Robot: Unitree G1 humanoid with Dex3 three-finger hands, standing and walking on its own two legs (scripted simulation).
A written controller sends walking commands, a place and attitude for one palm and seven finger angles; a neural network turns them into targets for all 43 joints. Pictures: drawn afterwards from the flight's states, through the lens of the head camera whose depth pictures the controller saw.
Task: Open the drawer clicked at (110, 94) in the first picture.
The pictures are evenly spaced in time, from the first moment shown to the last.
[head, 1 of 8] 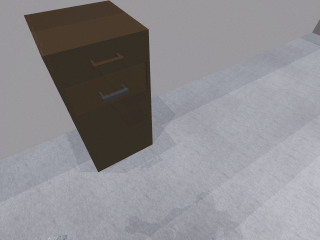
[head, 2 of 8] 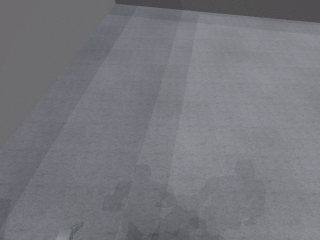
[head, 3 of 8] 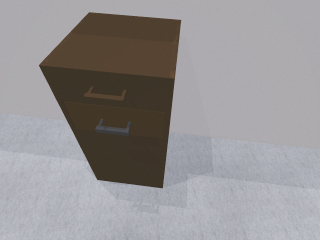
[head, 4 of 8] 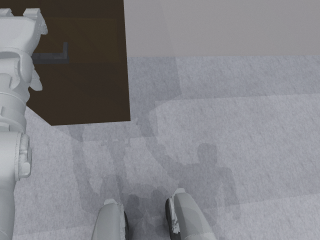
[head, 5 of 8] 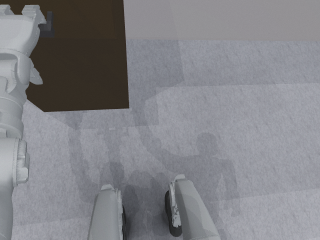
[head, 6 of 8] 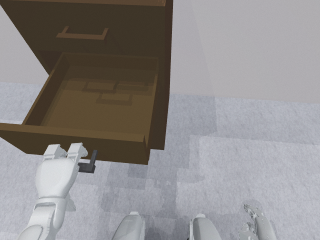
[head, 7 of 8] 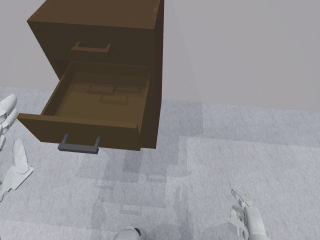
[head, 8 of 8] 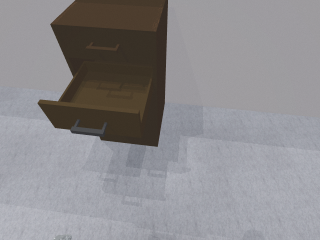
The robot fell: no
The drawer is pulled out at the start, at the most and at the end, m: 0.00 0.30 0.29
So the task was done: yes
